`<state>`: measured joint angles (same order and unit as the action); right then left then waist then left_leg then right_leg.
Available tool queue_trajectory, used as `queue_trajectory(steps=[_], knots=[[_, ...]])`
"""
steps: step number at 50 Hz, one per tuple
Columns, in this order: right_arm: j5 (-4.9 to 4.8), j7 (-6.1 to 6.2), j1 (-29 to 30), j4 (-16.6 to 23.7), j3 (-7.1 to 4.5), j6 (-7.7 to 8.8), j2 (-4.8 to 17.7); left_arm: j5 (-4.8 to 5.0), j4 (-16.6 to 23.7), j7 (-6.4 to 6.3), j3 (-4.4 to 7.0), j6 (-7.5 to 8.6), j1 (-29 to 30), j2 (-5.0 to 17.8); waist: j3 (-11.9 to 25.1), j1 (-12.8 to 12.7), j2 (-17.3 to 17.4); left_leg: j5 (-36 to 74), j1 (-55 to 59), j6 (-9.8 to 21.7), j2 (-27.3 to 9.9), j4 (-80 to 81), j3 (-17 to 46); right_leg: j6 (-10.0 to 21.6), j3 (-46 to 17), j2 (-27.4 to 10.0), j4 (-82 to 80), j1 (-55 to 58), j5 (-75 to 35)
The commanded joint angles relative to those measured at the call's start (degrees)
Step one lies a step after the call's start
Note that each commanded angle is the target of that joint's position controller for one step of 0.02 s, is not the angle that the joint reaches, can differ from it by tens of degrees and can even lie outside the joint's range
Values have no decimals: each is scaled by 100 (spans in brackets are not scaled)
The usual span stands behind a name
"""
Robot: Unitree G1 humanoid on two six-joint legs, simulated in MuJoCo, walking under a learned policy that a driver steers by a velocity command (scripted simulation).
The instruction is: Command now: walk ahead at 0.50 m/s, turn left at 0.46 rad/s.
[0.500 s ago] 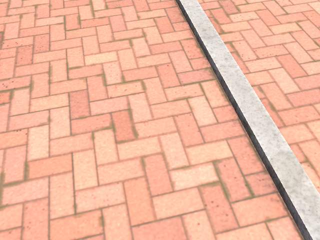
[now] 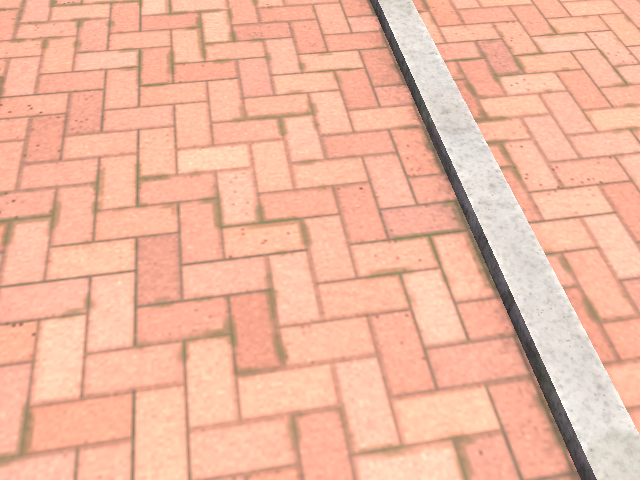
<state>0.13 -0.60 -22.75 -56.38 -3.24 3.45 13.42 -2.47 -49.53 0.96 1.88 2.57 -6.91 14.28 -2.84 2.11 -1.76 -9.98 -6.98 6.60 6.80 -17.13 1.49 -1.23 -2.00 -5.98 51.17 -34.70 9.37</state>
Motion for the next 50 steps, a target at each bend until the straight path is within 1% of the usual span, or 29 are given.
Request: queue_trajectory(steps=[1,5,7,9,10,11,12,13,14,15,16,17,18,21,23,29,33,35,37,38,39,40,41,42,43,44,45,47,50], knots=[[1,20,-104,336,-181,73,830,34,465,13,33,4,455,305,-107,2,501,1013,-273,700,-1353,776,1333,-157,204,150,-715,-44,-692],[54,59,-469,330,-208,30,876,93,768,24,-5,41,1116,334,-31,263,568,1591,273,628,-1388,389,1490,-149,181,340,-1348,-49,-849],[93,96,-485,375,-235,8,935,120,901,20,-7,86,1255,397,-14,272,627,1901,464,564,-1465,132,1649,-89,116,416,-1641,118,-667],[110,141,-231,490,-282,-2,1052,133,884,0,33,149,912,539,57,30,691,2094,352,384,-1504,-176,1796,30,53,508,-2065,835,-311],[111,138,-77,551,-308,7,1123,140,780,-32,76,189,495,638,197,-166,696,2384,188,288,-1448,-513,1827,112,93,624,-2247,1494,-88],[84,103,20,587,-312,36,1126,119,578,-90,147,262,-222,784,549,-506,447,2544,-25,165,-1162,-1352,1661,247,112,652,-2625,2482,-129],[11,52,41,723,-254,88,884,-3,482,-179,253,340,-1059,1160,1255,-828,-104,1753,-607,20,-747,-2739,1287,511,-727,-237,-2827,3728,571],[-148,52,-277,936,-132,100,299,-131,535,-249,349,300,-1458,1631,1846,-738,-1157,-1407,-2197,-164,-3,-4278,557,866,-2779,-1738,-3212,5101,1276],[-59,78,-641,942,-181,29,634,-42,490,-229,397,185,-1241,1627,1971,-416,-1515,-2177,-2944,-120,-118,-5122,388,1312,-4229,-2079,-3600,4902,1754],[51,90,-413,791,-214,-55,829,3,637,-193,263,151,-802,966,1134,-317,-500,-1646,-3101,-105,-535,-5424,465,1219,-3421,-1802,-3630,4180,2058],[91,20,-21,821,-199,-66,743,48,652,-165,172,169,-535,589,560,-325,-58,-1181,-2998,-161,-711,-5231,404,1090,-2432,-1423,-3747,3478,1480],[114,-31,127,859,-193,-96,637,28,629,-162,135,189,-451,476,365,-245,-171,-953,-2833,-220,-859,-5021,352,931,-1752,-1161,-3875,3109,804],[190,-86,217,904,-201,-160,624,46,543,-180,121,232,-553,449,261,-204,-397,-860,-2746,-283,-958,-4886,315,865,-1279,-992,-3937,2915,213],[189,-192,475,1055,-170,-306,507,133,364,-140,159,382,-861,511,316,-146,-415,-555,-2878,-373,-992,-4881,190,910,-546,-910,-4017,2954,-1094],[199,-248,849,1210,-143,-342,474,153,299,-126,188,415,-993,548,255,-171,-355,-247,-3217,-431,-1068,-4742,142,979,-198,-940,-4131,3061,-1342],[177,-394,2031,1667,12,-302,311,137,127,-128,222,390,-1257,624,-85,-360,-328,860,-3041,-439,-1090,-2920,-302,888,819,-773,-4276,3046,-1546],[222,-424,2507,1896,35,-304,388,130,-37,-178,279,298,-1600,817,-200,-476,-304,422,-2731,-162,-955,-2118,-704,792,1152,-972,-4011,3575,-2153],[256,-381,2412,1910,3,-308,457,120,-106,-209,305,211,-1682,950,-67,-387,-375,-144,-2317,52,-668,-1882,-925,719,1394,-1008,-3370,3871,-3662],[283,-302,1532,1679,-102,-259,627,127,-134,-229,334,95,-1727,1114,504,-4,-374,-543,-1213,335,-205,-1565,-1037,668,1586,-982,-1798,3895,-4833],[334,-221,543,1354,-219,-209,827,129,-67,-225,315,57,-1681,1099,1064,430,-88,-389,143,536,-155,-1188,-799,509,1703,-859,-410,3209,-4092],[371,-123,-3,1281,-392,-201,1431,161,229,-171,197,69,-1847,626,1758,477,847,-1298,1907,1002,-1660,-999,1277,257,1688,-505,1465,1346,-986],[161,-76,93,1454,-481,-260,1884,141,655,-87,210,125,-1548,593,2142,329,1530,-948,2651,1695,-2812,-26,4275,-21,869,633,2960,-432,2335],[88,-10,110,1391,-438,-314,1660,119,732,-89,258,143,-867,868,1446,503,584,425,2271,1539,-2680,39,3371,21,198,303,3043,-981,1791],[58,48,448,1341,-338,-275,1310,225,696,-93,187,193,-893,679,817,223,403,2057,1471,1394,-2544,-108,2377,56,212,70,2683,-775,1248],[51,66,709,1324,-245,-213,1000,220,532,-123,166,186,-1098,595,487,-84,145,3405,744,1114,-2195,-158,1671,56,190,-90,2143,-273,1130],[12,77,937,1328,-186,-161,851,116,464,-137,169,89,-1253,573,371,-319,156,3942,268,929,-1908,-146,1211,26,153,-146,1834,124,1153],[15,59,1087,1353,-131,-115,740,46,358,-129,167,-28,-1490,556,469,-457,235,4242,-12,807,-1780,-98,931,3,170,-131,1656,509,1115],[7,24,961,1259,-121,-30,803,48,320,-91,174,-172,-1605,485,603,-540,322,4942,-140,760,-1636,-52,653,-37,280,26,1427,704,896],[32,37,739,1119,-103,-25,843,69,355,-75,159,-241,-1320,401,572,-448,418,5072,-44,571,-1498,10,411,-45,346,109,879,514,367]])
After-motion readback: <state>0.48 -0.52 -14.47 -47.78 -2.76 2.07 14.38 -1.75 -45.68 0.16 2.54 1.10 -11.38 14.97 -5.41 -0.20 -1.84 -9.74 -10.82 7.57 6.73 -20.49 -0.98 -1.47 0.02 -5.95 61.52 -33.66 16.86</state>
